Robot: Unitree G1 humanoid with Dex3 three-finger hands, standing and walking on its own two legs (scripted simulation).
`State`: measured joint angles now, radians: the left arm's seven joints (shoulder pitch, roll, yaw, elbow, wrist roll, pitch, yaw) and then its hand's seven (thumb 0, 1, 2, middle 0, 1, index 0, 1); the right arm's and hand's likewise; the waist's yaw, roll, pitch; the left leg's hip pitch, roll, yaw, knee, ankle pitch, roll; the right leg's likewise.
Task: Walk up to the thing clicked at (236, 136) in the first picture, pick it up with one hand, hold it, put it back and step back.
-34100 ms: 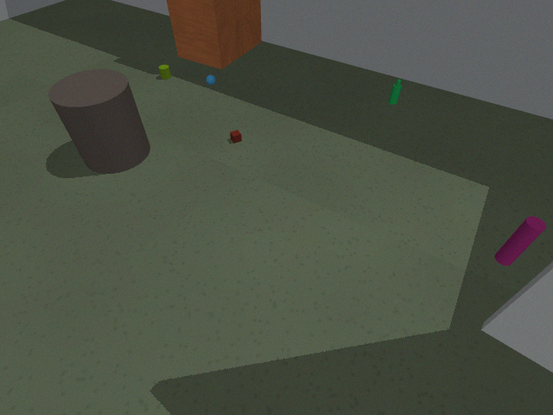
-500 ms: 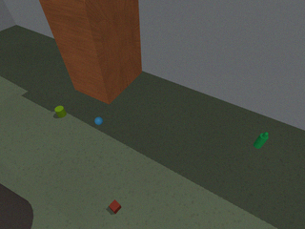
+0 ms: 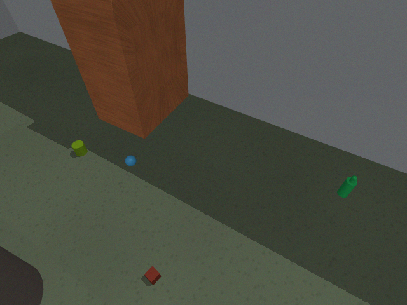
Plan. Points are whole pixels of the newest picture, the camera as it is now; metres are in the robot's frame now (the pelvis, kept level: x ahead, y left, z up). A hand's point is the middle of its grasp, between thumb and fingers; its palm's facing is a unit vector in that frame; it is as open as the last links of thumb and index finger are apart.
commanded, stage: stand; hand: left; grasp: from above
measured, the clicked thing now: (152, 275) +0.39 +0.24 -0.76
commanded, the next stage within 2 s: step back in 0.06 s
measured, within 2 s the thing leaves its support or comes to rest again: neither
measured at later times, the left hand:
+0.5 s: hand out of the picture +0.04 +0.27 -0.17, palm faces -0.06 -0.91 -0.40, open 7.4 cm
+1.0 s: hand out of the picture -0.08 +0.30 -0.18, palm faces -0.12 -0.91 -0.40, open 7.4 cm
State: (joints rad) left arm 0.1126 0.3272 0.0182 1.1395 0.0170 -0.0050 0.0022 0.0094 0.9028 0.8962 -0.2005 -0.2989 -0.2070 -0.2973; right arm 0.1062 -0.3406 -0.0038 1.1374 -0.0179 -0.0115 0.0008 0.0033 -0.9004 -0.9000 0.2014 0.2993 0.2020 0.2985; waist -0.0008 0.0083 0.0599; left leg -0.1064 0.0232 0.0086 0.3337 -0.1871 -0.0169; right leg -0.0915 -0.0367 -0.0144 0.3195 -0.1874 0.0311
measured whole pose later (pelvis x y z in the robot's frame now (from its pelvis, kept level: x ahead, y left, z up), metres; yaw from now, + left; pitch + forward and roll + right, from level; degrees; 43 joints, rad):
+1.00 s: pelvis -0.19 +0.04 -0.03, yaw -6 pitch -3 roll +1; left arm 0.16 0.39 0.07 0.88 0.03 0.07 0.01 0.01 0.90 0.90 -0.20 -0.30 -0.21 -0.30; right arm 0.12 -0.36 -0.05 0.85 -0.02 0.02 -0.02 0.00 -0.90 -0.90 0.20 0.30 0.21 0.30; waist 0.00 -0.03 0.20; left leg -0.31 -0.02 0.10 0.63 -0.28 0.06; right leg -0.30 0.05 0.09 0.81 -0.47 0.00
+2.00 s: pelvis -0.52 -0.01 -0.02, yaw -7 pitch -3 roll +2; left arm 0.26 0.36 0.07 0.88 0.05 0.07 -0.02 0.01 0.90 0.90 -0.20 -0.30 -0.21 -0.30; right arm 0.11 -0.41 -0.06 0.84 -0.02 0.07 -0.02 0.00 -0.90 -0.90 0.20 0.30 0.20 0.30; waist 0.06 0.01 0.14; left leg -0.54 -0.05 -0.11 0.98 -0.45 -0.01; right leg -0.27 -0.01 0.07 0.69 -0.38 -0.02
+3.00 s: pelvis -0.63 +0.01 -0.02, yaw -1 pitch -2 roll +0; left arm 0.19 0.40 0.05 1.01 0.02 -0.03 0.00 0.01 0.90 0.90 -0.20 -0.30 -0.21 -0.30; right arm 0.20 -0.35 -0.05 1.00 -0.03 0.00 0.02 0.00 -0.90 -0.90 0.20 0.30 0.20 0.30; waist 0.00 0.01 0.09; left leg -0.22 0.03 0.01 0.60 -0.34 -0.01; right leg -0.24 -0.01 -0.02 0.57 -0.27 -0.01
